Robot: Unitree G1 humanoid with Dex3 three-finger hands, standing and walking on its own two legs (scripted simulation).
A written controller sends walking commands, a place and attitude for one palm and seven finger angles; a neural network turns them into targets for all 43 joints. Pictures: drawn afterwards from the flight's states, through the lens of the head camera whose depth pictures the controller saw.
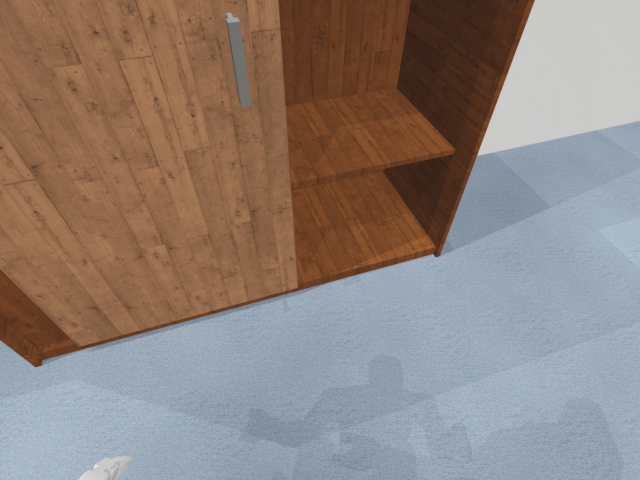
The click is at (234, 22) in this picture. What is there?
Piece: wardrobe's sliding door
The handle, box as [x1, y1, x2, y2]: [226, 13, 250, 106]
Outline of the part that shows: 226,13 226,23 239,101 241,106 249,105 250,98 239,21 237,17 234,18 231,13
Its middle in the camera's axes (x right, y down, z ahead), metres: -0.16 -0.35 +0.75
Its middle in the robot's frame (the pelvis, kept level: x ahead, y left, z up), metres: +0.81 +0.21 +0.15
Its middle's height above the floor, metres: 0.91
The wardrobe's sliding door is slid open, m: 0.59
